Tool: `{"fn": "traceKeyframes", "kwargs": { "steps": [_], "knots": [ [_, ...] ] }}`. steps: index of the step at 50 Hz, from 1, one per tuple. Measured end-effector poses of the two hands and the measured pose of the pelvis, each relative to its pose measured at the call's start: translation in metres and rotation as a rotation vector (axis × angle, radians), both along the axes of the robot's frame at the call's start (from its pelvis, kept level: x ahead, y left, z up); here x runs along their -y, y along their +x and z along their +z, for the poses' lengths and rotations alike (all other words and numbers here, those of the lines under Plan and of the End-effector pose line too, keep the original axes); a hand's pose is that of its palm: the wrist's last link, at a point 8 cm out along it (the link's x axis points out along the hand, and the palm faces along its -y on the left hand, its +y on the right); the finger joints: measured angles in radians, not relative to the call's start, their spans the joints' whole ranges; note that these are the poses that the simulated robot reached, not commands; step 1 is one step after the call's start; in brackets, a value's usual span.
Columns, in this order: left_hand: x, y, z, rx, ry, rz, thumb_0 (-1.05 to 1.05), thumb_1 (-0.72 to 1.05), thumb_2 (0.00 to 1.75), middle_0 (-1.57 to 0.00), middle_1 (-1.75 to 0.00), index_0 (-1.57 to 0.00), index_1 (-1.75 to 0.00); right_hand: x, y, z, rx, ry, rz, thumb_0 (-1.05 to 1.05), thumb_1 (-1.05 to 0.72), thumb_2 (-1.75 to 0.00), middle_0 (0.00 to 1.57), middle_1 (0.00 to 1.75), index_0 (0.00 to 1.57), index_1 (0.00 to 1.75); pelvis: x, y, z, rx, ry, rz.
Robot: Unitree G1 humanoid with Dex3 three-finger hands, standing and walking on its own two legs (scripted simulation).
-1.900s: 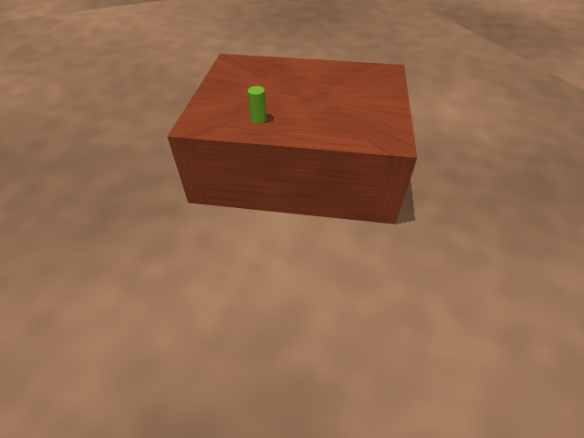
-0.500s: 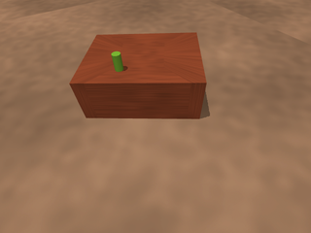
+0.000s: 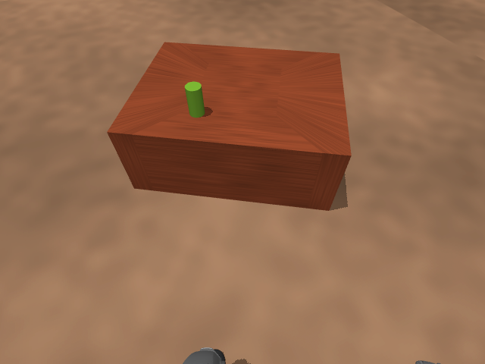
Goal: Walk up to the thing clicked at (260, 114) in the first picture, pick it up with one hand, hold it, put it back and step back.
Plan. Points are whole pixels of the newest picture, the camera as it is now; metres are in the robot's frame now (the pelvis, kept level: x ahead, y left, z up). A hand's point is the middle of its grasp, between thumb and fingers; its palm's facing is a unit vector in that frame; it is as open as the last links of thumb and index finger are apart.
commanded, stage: walk up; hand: left
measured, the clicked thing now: (195, 100) +1.14 +0.28 -0.30
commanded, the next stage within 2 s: none
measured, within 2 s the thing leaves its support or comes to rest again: neither
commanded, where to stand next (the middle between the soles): +0.65 +0.12 m, yaw -6 degrees
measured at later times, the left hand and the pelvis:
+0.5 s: hand (127, 267) +0.31 +0.28 -0.12, palm faces -0.06 -0.88 -0.46, open 7.4 cm; pelvis +0.23 -0.01 -0.01, yaw -2 degrees
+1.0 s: hand (107, 219) +0.44 +0.37 -0.15, palm faces -0.09 -0.91 -0.41, open 7.4 cm; pelvis +0.40 +0.09 +0.00, yaw -3 degrees
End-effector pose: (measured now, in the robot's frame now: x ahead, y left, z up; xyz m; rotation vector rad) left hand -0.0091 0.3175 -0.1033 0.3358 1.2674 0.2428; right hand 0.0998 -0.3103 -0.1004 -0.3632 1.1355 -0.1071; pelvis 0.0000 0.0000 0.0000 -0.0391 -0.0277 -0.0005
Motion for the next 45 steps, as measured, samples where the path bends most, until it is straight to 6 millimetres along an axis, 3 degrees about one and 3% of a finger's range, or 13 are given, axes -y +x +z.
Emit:
{"fn": "traceKeyframes", "kwargs": {
  "steps": [3, 6, 13, 17, 21, 25, 33, 40, 45],
  "knots": [
    [-0.011, 0.038, -0.011, -0.022, -0.005, 0.002, 0.01, 0.9, 0.9, -0.2, -0.3, -0.2, -0.3, -0.017, 0.046, 0.005, 0.063, -0.009, 0.02, 0.01, -0.91, -0.9, 0.2, 0.3, 0.2, 0.3, -0.011, 0.03, -0.004, 0.003, 0.047, -0.007],
    [-0.014, 0.085, -0.005, -0.004, -0.014, -0.034, 0.01, 0.9, 0.9, -0.2, -0.3, -0.2, -0.3, -0.027, 0.074, 0.015, 0.13, 0.001, -0.019, 0.01, -0.91, -0.9, 0.21, 0.3, 0.2, 0.3, -0.018, 0.057, 0.004, 0.008, 0.025, -0.007],
    [-0.019, 0.201, 0.021, 0.142, -0.008, -0.116, 0.01, 0.91, 0.9, -0.2, -0.3, -0.2, -0.3, -0.026, 0.1, 0.023, 0.113, 0.001, -0.081, 0.0, -0.91, -0.9, 0.21, 0.3, 0.2, 0.3, -0.02, 0.124, 0.016, 0.019, 0.047, -0.027],
    [-0.014, 0.253, 0.028, 0.167, 0.015, -0.158, 0.0, 0.91, 0.9, -0.2, -0.3, -0.2, -0.29, -0.014, 0.113, 0.012, 0.073, 0.008, -0.098, 0.01, -0.9, -0.9, 0.21, 0.3, 0.2, 0.3, -0.014, 0.158, 0.012, 0.021, 0.064, -0.045],
    [-0.006, 0.295, 0.027, 0.17, 0.058, -0.18, 0.0, 0.91, 0.9, -0.2, -0.3, -0.2, -0.3, 0.005, 0.136, -0.013, 0.039, 0.024, -0.118, 0.01, -0.9, -0.9, 0.21, 0.3, 0.2, 0.3, 0.0, 0.199, -0.003, 0.018, 0.07, -0.05],
    [0.001, 0.316, 0.029, 0.188, 0.088, -0.145, 0.0, 0.9, 0.9, -0.2, -0.3, -0.2, -0.3, 0.011, 0.169, -0.029, -0.02, 0.032, -0.101, 0.01, -0.91, -0.9, 0.21, 0.3, 0.2, 0.3, 0.007, 0.23, -0.008, 0.021, 0.039, -0.036],
    [-0.008, 0.325, 0.046, 0.102, 0.094, -0.093, 0.0, 0.9, 0.9, -0.2, -0.3, -0.2, -0.3, 0.001, 0.255, -0.008, 0.025, 0.045, -0.059, 0.01, -0.91, -0.9, 0.2, 0.3, 0.2, 0.3, -0.004, 0.284, 0.012, 0.015, 0.045, -0.046],
    [-0.047, 0.352, 0.03, 0.058, 0.079, -0.086, 0.01, 0.9, 0.9, -0.21, -0.3, -0.21, -0.3, -0.022, 0.322, 0.006, 0.049, -0.001, -0.028, 0.01, -0.91, -0.9, 0.2, 0.3, 0.2, 0.3, -0.033, 0.331, 0.006, 0.01, 0.013, -0.038],
    [-0.087, 0.394, -0.001, 0.047, 0.068, -0.084, 0.01, 0.9, 0.9, -0.21, -0.3, -0.21, -0.3, -0.051, 0.366, 0.012, 0.112, -0.051, -0.029, 0.01, -0.91, -0.9, 0.2, 0.3, 0.2, 0.3, -0.067, 0.369, -0.01, 0.023, 0.036, -0.038]
  ]
}}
